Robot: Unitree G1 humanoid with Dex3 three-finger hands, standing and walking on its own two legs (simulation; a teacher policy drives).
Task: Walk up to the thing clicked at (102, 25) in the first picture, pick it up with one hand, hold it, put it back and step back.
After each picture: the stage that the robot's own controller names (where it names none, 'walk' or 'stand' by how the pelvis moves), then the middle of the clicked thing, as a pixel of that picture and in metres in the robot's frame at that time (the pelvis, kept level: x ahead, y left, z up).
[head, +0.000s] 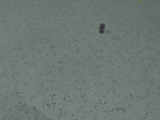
stand; (102, 28) +1.72 -0.24 -0.72
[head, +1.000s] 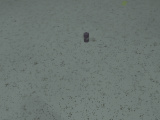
walk; (86, 37) +1.57 +0.10 -0.70
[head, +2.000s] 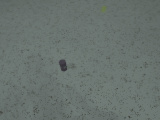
walk; (63, 65) +1.00 +0.30 -0.72
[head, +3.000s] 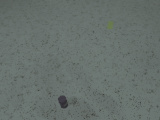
walk; (63, 102) +0.61 +0.25 -0.72
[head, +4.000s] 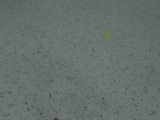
stand; out of the picture +0.41 +0.21 -0.70
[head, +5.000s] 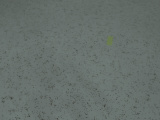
stand; out of the picture +0.38 +0.21 -0.72
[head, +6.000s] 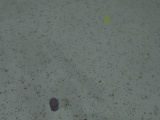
walk; (54, 104) +0.47 +0.15 -0.70
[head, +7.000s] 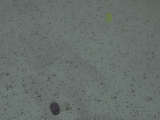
stand; (55, 108) +0.42 +0.20 -0.70
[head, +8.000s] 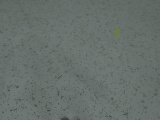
walk; out of the picture +0.38 +0.12 -0.70
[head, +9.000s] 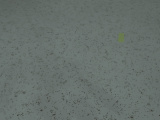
stand; out of the picture +0.41 +0.14 -0.69
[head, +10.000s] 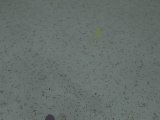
stand; out of the picture +0.44 +0.23 -0.70
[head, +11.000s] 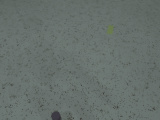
stand; (56, 118) +0.44 +0.21 -0.70
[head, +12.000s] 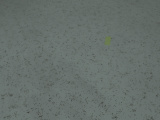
stand; out of the picture +0.43 +0.21 -0.73
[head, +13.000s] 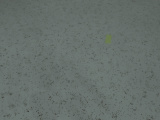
stand; out of the picture +0.42 +0.22 -0.73
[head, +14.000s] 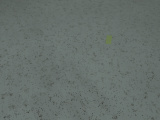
stand; out of the picture +0.41 +0.22 -0.73
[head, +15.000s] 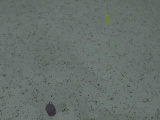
go down; (51, 110) +0.43 +0.22 -0.70
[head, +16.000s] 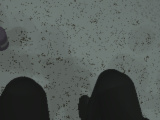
go down; out of the picture +0.50 +0.26 -0.28
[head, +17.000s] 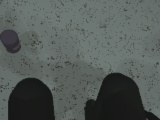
close in; (11, 42) +0.50 +0.25 -0.29
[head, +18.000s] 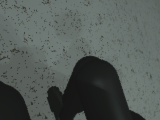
close in; out of the picture +0.48 +0.30 -0.23
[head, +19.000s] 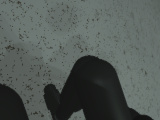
close; out of the picture +0.47 +0.30 -0.23
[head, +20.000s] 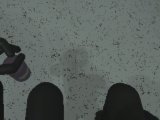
lift; (18, 69) +0.36 +0.25 -0.13
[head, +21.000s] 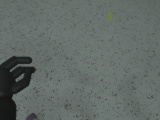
hold; out of the picture +0.35 +0.30 -0.65
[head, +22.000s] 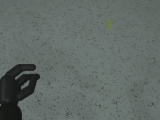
hold; out of the picture +0.33 +0.33 -0.69
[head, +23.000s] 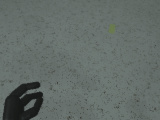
hold; out of the picture +0.32 +0.33 -0.69
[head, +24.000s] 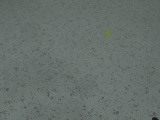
stand; out of the picture +0.30 +0.33 -0.68
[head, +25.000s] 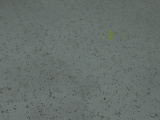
stand; out of the picture +0.31 +0.32 -0.68
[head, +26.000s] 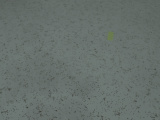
stand; out of the picture +0.31 +0.32 -0.68
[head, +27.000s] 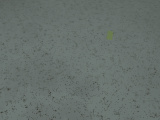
hold; out of the picture +0.30 +0.32 -0.68
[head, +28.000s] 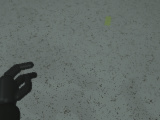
stand; out of the picture +0.31 +0.34 -0.68
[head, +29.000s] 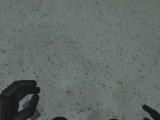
close; (31, 110) +0.34 +0.32 -0.58
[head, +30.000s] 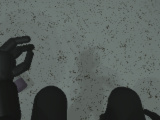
hold; (15, 80) +0.39 +0.34 -0.38
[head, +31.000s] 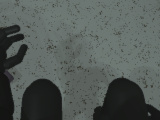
hold; out of the picture +0.38 +0.35 -0.32
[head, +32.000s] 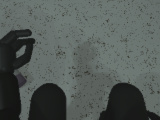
hold; (14, 76) +0.39 +0.33 -0.36
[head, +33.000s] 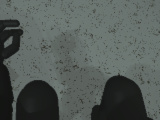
close; out of the picture +0.39 +0.34 -0.31
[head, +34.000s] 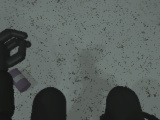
hold; (18, 80) +0.41 +0.32 -0.38
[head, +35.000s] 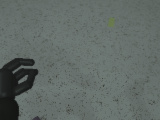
close; out of the picture +0.36 +0.30 -0.67
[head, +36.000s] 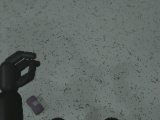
close; (35, 105) +0.37 +0.30 -0.59
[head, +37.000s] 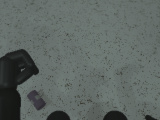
hold; (36, 100) +0.40 +0.30 -0.54
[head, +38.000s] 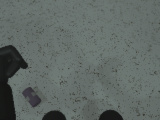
crouch; (31, 97) +0.39 +0.29 -0.55
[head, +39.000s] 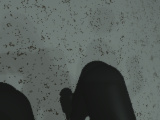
lower; out of the picture +0.40 +0.35 -0.27
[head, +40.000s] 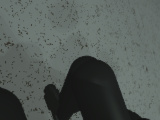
lower; out of the picture +0.38 +0.36 -0.26
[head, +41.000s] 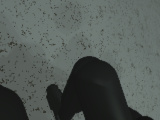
lower; out of the picture +0.39 +0.36 -0.26
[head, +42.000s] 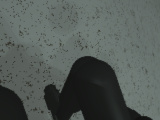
lower; out of the picture +0.40 +0.36 -0.26
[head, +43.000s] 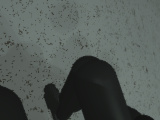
loosen; out of the picture +0.39 +0.36 -0.26
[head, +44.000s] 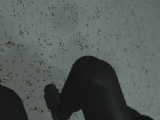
withdraw; out of the picture +0.39 +0.36 -0.26
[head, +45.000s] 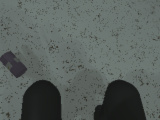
walk; (13, 64) +0.42 +0.31 -0.35
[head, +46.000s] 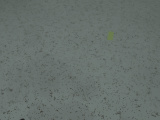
stand; out of the picture +0.36 +0.28 -0.68
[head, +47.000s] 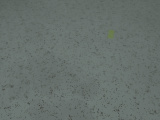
stand; out of the picture +0.38 +0.29 -0.69
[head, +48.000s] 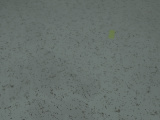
stand; out of the picture +0.37 +0.29 -0.69
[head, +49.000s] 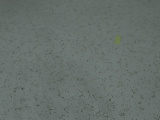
stand; out of the picture +0.39 +0.28 -0.75
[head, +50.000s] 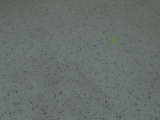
stand; out of the picture +0.35 +0.29 -0.75
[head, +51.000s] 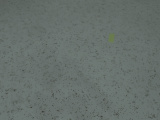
walk; out of the picture +0.36 +0.30 -0.75
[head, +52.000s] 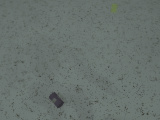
walk; (56, 100) +0.51 +0.27 -0.74
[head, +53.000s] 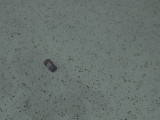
walk; (50, 65) +0.81 +0.26 -0.72
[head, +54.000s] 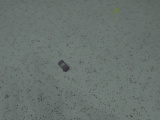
stand; (63, 65) +1.02 +0.25 -0.73
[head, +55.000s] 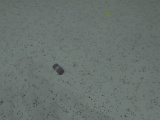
stand; (58, 69) +1.02 +0.27 -0.75
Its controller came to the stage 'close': yes
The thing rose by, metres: 0.20
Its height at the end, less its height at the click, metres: -0.02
